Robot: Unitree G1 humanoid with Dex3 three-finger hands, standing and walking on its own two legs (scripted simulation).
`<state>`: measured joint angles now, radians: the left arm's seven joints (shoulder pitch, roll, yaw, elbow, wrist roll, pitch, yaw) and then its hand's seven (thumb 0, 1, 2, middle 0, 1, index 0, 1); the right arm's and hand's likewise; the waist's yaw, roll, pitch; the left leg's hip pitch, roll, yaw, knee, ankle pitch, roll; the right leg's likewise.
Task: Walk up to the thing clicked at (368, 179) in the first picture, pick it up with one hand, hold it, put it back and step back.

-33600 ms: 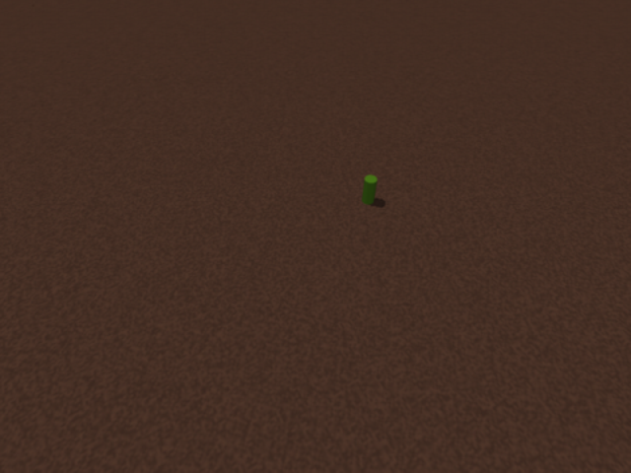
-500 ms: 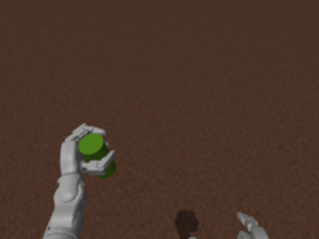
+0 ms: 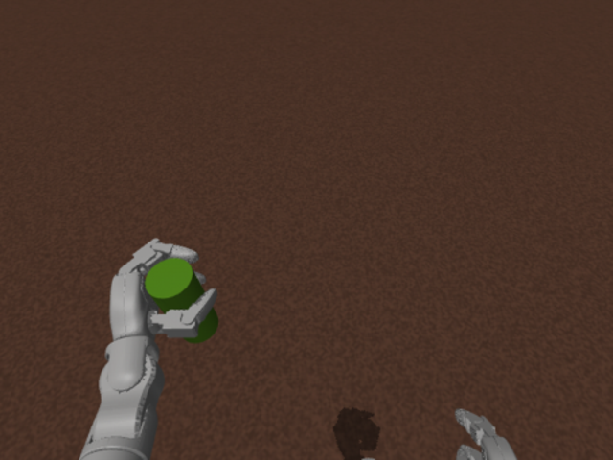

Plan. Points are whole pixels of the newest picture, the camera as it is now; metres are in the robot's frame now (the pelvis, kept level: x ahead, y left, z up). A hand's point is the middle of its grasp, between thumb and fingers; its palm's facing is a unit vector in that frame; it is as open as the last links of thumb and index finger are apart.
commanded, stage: hold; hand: left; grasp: from the side
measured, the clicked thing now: (185, 303) +0.32 +0.18 +0.02
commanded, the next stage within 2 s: crouch in 1.34 s
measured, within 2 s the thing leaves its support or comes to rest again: neither
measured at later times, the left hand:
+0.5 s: hand (179, 286) +0.32 +0.18 +0.05, palm faces +0.21 -0.98 -0.04, open 8.1 cm
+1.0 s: hand (181, 289) +0.32 +0.18 +0.05, palm faces +0.21 -0.98 -0.03, open 8.1 cm
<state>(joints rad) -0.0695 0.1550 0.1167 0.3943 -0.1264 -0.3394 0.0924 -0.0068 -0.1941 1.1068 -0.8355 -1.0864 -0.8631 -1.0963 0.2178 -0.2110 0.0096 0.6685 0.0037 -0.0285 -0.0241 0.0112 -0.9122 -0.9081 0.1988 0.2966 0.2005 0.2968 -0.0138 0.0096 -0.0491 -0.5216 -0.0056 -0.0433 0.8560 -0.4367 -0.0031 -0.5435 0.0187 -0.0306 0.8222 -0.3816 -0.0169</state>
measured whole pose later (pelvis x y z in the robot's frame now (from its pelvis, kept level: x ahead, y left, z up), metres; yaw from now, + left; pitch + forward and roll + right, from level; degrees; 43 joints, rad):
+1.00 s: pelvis +0.00 +0.01 +0.00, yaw +0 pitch +6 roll -1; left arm -0.08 0.16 0.11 0.39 -0.13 -0.33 0.09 -0.01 -0.19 1.10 -0.83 -1.09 -0.86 -1.10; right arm 0.22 -0.21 0.00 0.66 0.01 -0.03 -0.02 0.01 -0.91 -0.91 0.20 0.30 0.20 0.30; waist -0.01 0.02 -0.04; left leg -0.52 -0.01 -0.04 0.85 -0.43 0.00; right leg -0.54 0.02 -0.03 0.81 -0.37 -0.01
